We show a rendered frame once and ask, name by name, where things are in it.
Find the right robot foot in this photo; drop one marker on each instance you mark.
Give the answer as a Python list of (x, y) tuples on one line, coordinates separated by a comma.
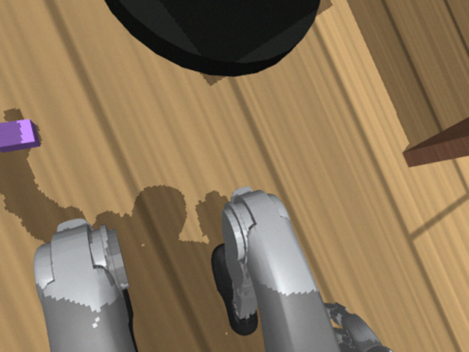
[(223, 283)]

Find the right robot hand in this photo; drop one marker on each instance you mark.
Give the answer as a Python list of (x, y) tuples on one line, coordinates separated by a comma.
[(356, 335)]

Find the small box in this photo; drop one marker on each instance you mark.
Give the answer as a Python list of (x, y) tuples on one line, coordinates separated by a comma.
[(18, 135)]

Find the left robot foot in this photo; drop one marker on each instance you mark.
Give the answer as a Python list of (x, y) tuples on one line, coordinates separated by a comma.
[(130, 315)]

